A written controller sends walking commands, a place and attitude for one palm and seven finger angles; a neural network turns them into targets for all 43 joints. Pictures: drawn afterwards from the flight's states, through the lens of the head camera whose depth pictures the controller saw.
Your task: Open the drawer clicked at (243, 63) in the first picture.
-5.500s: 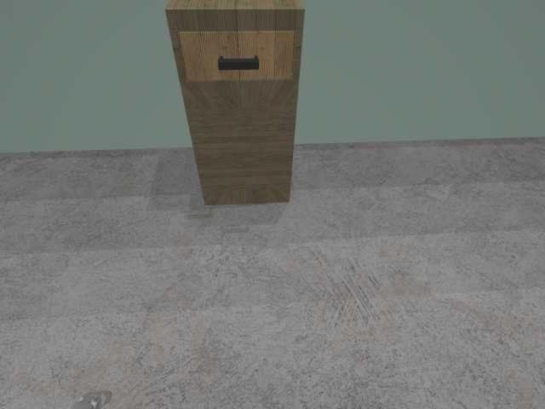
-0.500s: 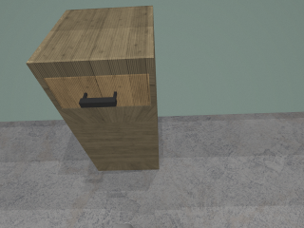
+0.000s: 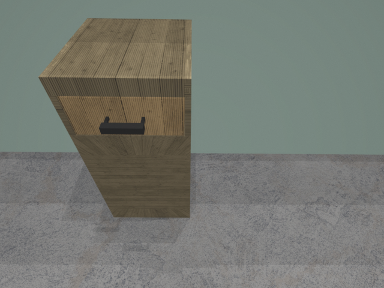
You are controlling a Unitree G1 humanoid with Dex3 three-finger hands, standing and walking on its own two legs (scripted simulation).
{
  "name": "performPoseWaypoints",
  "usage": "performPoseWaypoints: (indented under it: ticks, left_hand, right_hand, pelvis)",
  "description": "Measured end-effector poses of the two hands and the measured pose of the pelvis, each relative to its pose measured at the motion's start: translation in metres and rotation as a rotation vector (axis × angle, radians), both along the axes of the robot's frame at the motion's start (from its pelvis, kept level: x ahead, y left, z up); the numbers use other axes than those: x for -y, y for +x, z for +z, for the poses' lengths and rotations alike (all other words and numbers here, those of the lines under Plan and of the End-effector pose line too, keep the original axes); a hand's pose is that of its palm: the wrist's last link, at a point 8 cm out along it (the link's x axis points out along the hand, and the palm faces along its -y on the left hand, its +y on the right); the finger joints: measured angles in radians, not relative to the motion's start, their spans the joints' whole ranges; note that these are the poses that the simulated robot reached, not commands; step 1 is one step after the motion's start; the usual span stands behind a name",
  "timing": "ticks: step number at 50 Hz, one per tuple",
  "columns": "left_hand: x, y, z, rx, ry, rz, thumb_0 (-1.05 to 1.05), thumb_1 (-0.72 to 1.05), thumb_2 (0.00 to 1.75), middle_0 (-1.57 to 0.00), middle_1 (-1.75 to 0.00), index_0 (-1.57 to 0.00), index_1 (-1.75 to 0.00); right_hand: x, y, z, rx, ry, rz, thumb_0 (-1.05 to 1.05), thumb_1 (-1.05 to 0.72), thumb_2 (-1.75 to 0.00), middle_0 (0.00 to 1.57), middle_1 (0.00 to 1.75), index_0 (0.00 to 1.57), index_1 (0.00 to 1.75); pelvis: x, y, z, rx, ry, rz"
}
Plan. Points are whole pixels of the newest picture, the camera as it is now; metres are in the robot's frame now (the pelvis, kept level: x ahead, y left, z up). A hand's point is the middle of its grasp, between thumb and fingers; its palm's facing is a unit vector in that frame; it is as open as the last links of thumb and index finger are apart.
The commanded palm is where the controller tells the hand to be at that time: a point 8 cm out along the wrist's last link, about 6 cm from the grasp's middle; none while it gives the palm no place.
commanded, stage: look again from close up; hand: left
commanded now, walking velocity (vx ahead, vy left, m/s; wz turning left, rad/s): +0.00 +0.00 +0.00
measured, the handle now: (123, 124) +0.58 +0.26 -0.03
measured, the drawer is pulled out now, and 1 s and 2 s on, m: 0.00 0.00 0.00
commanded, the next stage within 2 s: shuffle to correct the standing spot in 0.54 s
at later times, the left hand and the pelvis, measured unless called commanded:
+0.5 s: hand out of the picture -0.02 +0.21 -0.18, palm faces +0.02 -0.98 -0.21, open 7.4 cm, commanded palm none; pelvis -0.01 +0.04 -0.01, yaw -1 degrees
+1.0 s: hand out of the picture +0.01 +0.19 -0.20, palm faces +0.10 -0.99 -0.13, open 7.4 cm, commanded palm none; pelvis +0.06 +0.03 -0.02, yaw +2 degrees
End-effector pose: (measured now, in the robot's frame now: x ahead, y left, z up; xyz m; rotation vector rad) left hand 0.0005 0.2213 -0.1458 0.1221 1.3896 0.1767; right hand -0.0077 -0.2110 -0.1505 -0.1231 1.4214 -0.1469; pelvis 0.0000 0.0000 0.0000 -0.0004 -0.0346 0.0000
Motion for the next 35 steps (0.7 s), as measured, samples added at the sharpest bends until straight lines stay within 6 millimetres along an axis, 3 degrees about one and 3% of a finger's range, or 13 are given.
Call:
performPoseWaypoints:
  ticks: [9, 21, 27, 35]
  left_hand:
    - [-0.010, -0.027, -0.003, -0.011, 0.007, -0.033, 0.00, 0.91, 0.90, -0.20, -0.30, -0.20, -0.30]
    - [-0.036, -0.021, 0.000, 0.016, 0.021, -0.043, 0.00, 0.91, 0.90, -0.20, -0.30, -0.20, -0.30]
    - [-0.034, -0.021, 0.000, -0.009, 0.012, -0.035, 0.00, 0.91, 0.90, -0.20, -0.30, -0.20, -0.30]
    - [-0.020, -0.018, -0.004, -0.041, -0.021, -0.023, 0.00, 0.91, 0.90, -0.20, -0.30, -0.20, -0.30]
  right_hand:
    - [-0.011, -0.012, -0.007, 0.057, 0.010, -0.008, 0.01, -0.92, -0.90, 0.20, 0.30, 0.20, 0.30]
    - [-0.044, -0.033, -0.007, 0.030, 0.046, -0.002, 0.01, -0.91, -0.90, 0.20, 0.30, 0.20, 0.30]
    - [-0.044, -0.029, -0.005, 0.007, 0.043, 0.000, 0.01, -0.91, -0.90, 0.20, 0.30, 0.20, 0.30]
    - [-0.034, -0.011, -0.003, 0.006, 0.018, 0.009, 0.01, -0.91, -0.90, 0.20, 0.30, 0.20, 0.30]
  pelvis:
    - [-0.018, -0.016, -0.007, -0.002, -0.017, -0.002]
    - [-0.035, -0.018, -0.006, -0.017, 0.009, -0.012]
    - [-0.036, -0.012, -0.005, -0.027, 0.012, -0.010]
    - [-0.032, 0.001, -0.005, -0.033, 0.010, -0.009]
